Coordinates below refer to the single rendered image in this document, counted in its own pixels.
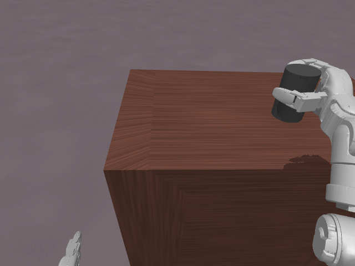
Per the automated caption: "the left robot hand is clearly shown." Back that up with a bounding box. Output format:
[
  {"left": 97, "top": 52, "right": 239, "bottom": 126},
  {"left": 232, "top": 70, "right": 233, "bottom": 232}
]
[{"left": 58, "top": 231, "right": 82, "bottom": 266}]

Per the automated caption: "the can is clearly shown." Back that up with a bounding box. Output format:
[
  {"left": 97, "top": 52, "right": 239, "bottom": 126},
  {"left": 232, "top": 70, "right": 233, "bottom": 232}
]
[{"left": 271, "top": 64, "right": 322, "bottom": 123}]

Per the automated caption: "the right robot hand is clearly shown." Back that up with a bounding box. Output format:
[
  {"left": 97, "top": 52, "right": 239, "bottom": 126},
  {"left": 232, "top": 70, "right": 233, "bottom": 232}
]
[{"left": 272, "top": 58, "right": 353, "bottom": 116}]

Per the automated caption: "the right robot arm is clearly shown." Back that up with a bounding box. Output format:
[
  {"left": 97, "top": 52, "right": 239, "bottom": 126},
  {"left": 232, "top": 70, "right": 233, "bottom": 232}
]
[{"left": 312, "top": 94, "right": 355, "bottom": 266}]

